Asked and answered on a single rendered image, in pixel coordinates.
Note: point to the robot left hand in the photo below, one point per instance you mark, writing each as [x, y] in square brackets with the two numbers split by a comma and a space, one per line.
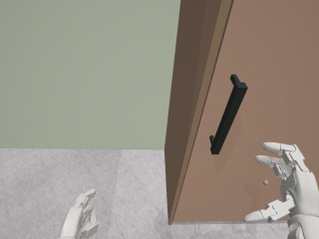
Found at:
[73, 224]

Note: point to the wardrobe door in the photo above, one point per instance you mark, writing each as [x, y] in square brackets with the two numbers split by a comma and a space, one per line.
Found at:
[273, 47]

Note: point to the robot right hand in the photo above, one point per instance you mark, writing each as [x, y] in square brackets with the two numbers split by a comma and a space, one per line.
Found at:
[296, 178]

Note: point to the handle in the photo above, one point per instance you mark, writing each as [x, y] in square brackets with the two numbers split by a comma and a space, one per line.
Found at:
[232, 107]

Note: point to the right robot forearm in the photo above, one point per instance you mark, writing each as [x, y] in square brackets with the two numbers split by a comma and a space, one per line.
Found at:
[303, 226]

